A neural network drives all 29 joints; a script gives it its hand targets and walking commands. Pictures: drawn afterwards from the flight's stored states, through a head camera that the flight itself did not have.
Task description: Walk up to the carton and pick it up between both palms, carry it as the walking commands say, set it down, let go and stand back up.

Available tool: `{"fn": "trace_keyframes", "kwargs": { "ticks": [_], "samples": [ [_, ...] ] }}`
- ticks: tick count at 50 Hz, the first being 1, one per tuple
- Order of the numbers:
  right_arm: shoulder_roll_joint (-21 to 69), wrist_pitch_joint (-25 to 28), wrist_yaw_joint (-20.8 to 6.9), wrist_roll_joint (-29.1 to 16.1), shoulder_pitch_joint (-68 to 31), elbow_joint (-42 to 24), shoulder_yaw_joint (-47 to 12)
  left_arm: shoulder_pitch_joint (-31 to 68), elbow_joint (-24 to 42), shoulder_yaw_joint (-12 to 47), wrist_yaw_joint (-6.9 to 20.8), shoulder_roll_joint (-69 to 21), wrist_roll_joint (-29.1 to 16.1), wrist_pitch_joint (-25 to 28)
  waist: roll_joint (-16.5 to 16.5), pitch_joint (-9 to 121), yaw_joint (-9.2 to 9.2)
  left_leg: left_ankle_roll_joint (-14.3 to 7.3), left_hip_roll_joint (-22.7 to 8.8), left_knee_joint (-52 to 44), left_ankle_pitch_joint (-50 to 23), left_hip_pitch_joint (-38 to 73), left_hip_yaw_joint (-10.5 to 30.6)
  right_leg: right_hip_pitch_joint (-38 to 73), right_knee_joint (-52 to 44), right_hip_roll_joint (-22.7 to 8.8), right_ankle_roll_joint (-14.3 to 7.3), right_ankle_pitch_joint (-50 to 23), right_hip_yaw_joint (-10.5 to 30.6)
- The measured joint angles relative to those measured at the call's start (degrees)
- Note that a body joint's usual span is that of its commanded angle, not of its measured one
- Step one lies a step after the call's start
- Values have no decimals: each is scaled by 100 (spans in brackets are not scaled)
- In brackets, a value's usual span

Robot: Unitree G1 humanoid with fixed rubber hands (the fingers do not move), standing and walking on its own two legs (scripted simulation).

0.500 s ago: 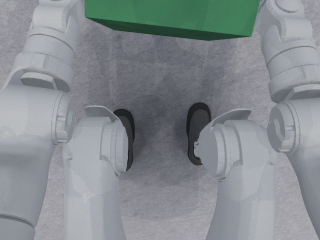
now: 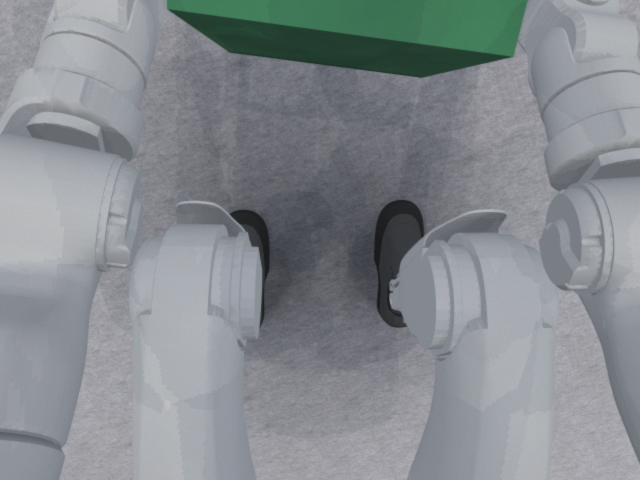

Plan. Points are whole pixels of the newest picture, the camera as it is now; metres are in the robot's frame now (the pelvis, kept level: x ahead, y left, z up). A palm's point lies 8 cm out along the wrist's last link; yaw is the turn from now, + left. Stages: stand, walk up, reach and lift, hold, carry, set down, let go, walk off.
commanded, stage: reach and lift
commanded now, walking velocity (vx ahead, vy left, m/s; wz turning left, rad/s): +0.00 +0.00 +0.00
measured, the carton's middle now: out of the picture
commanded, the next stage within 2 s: none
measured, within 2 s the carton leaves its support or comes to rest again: leaves its support in 0.32 s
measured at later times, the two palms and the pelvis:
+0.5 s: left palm out of the picture +0.55 +0.17 -0.17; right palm out of the picture +0.54 -0.18 -0.16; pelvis +0.00 +0.00 +0.01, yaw +1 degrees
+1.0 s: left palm out of the picture +0.55 +0.17 -0.12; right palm out of the picture +0.54 -0.17 -0.11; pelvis +0.00 +0.00 +0.05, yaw +1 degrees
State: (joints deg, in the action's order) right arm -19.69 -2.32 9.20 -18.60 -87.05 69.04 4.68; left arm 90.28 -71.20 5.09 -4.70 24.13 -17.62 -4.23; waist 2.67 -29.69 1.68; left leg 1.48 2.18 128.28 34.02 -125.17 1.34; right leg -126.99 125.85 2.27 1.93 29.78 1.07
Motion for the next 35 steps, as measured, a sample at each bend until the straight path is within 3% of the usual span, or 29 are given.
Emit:
{"fn": "trace_keyframes", "kwargs": {
  "ticks": [11, 18, 24, 35],
  "samples": [
    [108, -345, -37, 286, 327, -297, 392, -280, 185, -380, 10, -167, 427, -291, -110, 339, -17, -52, 56, 127, 31, -197, -5, -128, 106, -6, 77, 83, 19],
    [44, -549, 14, 344, 312, -901, 404, -381, 815, -344, -115, -97, 380, -433, -170, -105, 38, -18, 168, 27, 20, 98, 0, 214, 42, 91, 217, 155, 123],
    [203, -722, 35, 460, 566, -1309, 654, -676, 1273, -444, -151, -97, 349, -651, -89, -37, 86, 44, 206, -40, 16, 235, 31, 324, 2, 162, 201, 151, 145],
    [354, -1017, 8, 918, 481, -1646, 1150, -303, 1265, -1114, 112, -166, 904, -968, -202, -18, 27, 63, 216, -423, -69, 603, 19, 663, -342, 204, 188, 70, 196]
  ]
}}
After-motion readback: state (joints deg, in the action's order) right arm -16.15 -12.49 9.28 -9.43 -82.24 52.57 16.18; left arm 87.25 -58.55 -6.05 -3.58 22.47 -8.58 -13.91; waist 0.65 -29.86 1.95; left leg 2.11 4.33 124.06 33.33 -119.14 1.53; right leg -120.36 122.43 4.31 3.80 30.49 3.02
